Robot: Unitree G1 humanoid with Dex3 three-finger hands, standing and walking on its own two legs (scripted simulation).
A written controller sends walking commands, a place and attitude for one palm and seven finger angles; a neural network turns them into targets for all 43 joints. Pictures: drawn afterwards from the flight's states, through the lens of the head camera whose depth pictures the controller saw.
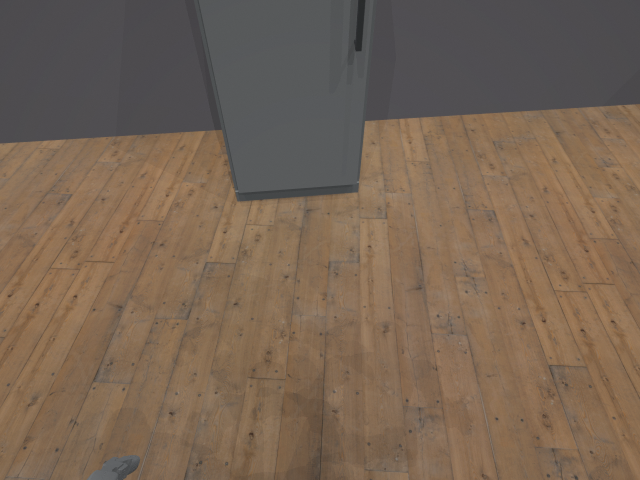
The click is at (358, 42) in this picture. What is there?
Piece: fridge door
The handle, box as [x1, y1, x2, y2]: [354, 0, 364, 50]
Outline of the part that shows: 364,0 358,0 356,39 354,40 356,50 361,50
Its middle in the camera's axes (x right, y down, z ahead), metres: +0.12 -0.76 +1.14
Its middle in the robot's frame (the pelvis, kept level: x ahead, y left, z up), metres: +1.38 -0.03 +0.14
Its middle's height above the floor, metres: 0.90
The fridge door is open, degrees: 0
